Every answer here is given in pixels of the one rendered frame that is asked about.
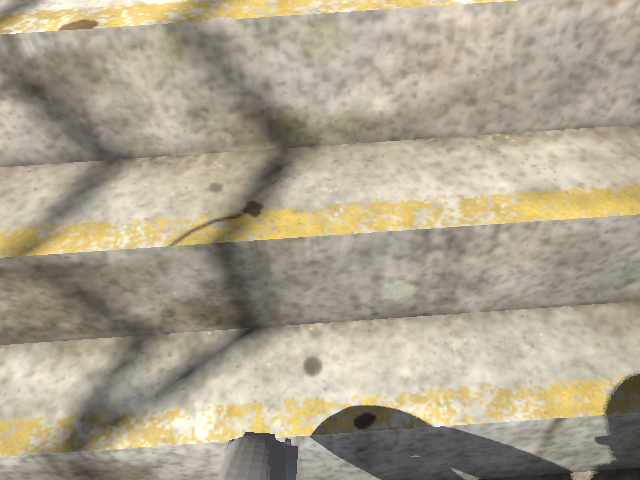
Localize left robot thigh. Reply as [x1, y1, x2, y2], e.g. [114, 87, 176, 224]
[217, 432, 298, 480]

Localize left robot shin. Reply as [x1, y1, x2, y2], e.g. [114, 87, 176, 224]
[222, 439, 235, 464]

